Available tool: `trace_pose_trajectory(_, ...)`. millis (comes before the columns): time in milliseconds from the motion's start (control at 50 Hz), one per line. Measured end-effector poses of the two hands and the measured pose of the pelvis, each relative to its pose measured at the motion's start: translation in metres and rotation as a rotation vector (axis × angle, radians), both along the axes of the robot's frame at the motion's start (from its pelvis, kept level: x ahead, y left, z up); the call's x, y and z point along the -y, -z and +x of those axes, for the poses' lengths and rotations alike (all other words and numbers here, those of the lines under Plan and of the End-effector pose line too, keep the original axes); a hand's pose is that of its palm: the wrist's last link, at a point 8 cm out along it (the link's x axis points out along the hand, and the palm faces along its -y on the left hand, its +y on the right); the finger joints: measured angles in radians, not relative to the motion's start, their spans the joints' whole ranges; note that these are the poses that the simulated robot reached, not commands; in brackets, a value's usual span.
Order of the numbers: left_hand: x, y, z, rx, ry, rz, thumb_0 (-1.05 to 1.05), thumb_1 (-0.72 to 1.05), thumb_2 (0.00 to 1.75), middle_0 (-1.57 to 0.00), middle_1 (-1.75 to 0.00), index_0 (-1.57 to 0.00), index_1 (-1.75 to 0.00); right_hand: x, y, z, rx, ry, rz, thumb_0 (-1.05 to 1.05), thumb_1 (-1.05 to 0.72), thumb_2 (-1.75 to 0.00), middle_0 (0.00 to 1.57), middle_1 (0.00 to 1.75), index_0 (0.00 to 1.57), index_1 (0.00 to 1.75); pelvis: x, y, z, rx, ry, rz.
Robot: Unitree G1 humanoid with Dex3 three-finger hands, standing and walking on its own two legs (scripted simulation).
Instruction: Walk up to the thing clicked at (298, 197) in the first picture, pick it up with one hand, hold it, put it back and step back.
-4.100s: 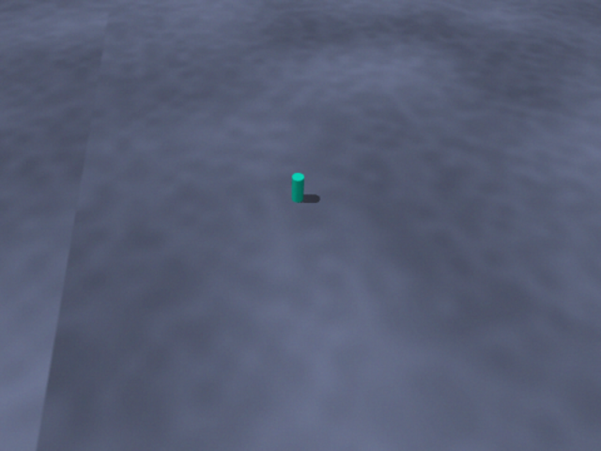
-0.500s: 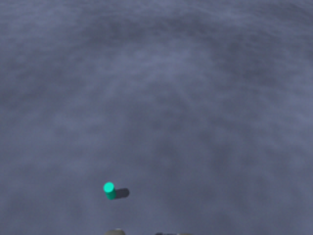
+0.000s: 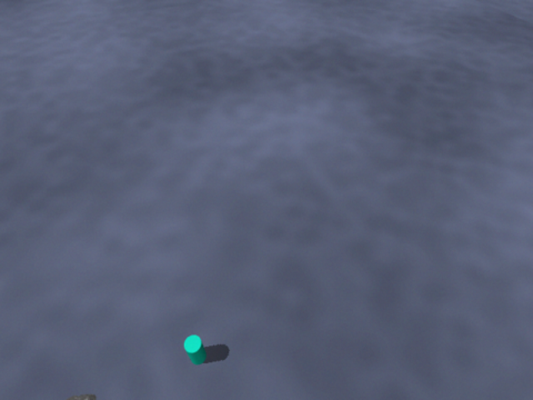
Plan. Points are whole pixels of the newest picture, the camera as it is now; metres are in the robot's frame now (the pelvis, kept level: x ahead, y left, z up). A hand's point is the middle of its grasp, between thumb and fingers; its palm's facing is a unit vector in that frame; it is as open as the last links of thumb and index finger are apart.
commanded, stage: walk up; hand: left
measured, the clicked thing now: (195, 350) +0.39 +0.24 -0.71
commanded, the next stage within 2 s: stand in 0.82 s
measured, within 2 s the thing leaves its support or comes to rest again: neither
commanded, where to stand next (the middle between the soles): +0.05 +0.01 m, yaw +1 degrees
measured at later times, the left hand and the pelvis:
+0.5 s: hand out of the picture +0.08 +0.25 -0.15, palm faces -0.01 -0.95 -0.33, open 7.4 cm; pelvis +0.00 +0.00 +0.01, yaw +0 degrees
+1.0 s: hand out of the picture +0.08 +0.26 -0.15, palm faces -0.01 -0.94 -0.33, open 7.4 cm; pelvis +0.01 +0.01 +0.01, yaw +0 degrees
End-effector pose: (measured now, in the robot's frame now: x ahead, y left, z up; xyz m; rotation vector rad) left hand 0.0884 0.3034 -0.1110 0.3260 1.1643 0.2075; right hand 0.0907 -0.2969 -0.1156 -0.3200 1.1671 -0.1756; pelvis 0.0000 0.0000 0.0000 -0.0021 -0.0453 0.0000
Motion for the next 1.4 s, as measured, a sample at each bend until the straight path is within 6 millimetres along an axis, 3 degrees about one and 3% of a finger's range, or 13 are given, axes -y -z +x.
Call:
trace_pose_trajectory(180,0.007,-0.001,0.009,0.002,0.002,-0.022,0.01,0.91,0.89,-0.21,-0.3,-0.2,-0.3,0.006,-0.008,-0.002,-0.012,0.015,-0.017,0.0,-0.9,-0.89,0.21,0.3,0.2,0.3,0.001,-0.005,0.002,0.002,-0.001,-0.002)
trace_pose_trajectory(560,0.003,0.003,-0.018,-0.075,-0.026,-0.03,0.01,0.91,0.89,-0.21,-0.3,-0.2,-0.3,-0.002,-0.004,-0.023,-0.069,0.028,-0.008,0.0,-0.9,-0.89,0.21,0.3,0.2,0.3,-0.003,-0.008,0.003,-0.002,0.0,-0.003)
trace_pose_trajectory(1060,0.001,0.001,-0.01,-0.061,-0.014,-0.021,0.01,0.91,0.89,-0.21,-0.3,-0.2,-0.29,-0.006,-0.008,-0.002,-0.036,0.017,-0.006,0.0,-0.9,-0.89,0.21,0.3,0.2,0.3,-0.005,-0.009,0.005,-0.008,0.0,-0.001)
trace_pose_trajectory(1400,0.002,-0.001,-0.02,-0.081,-0.018,-0.012,0.01,0.91,0.89,-0.21,-0.3,-0.2,-0.29,-0.004,-0.004,-0.013,-0.064,0.022,0.004,0.0,-0.9,-0.89,0.21,0.3,0.2,0.3,-0.002,-0.009,0.004,-0.009,0.0,0.0)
